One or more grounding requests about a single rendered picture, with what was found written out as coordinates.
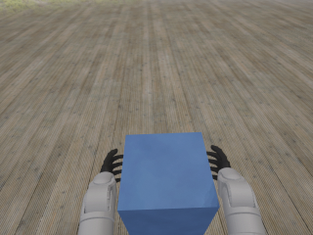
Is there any robot right hand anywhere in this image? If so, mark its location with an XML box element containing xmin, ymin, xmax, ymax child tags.
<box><xmin>206</xmin><ymin>145</ymin><xmax>231</xmax><ymax>180</ymax></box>

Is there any carton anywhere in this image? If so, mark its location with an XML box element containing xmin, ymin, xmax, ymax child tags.
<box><xmin>117</xmin><ymin>132</ymin><xmax>220</xmax><ymax>235</ymax></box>

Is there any robot left forearm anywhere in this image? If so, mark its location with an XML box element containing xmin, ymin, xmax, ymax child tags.
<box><xmin>78</xmin><ymin>171</ymin><xmax>117</xmax><ymax>235</ymax></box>

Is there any robot left hand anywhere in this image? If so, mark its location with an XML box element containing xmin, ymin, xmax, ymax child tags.
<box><xmin>100</xmin><ymin>149</ymin><xmax>123</xmax><ymax>183</ymax></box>

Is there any robot right forearm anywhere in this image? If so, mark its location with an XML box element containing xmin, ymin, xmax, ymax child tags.
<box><xmin>217</xmin><ymin>167</ymin><xmax>266</xmax><ymax>235</ymax></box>

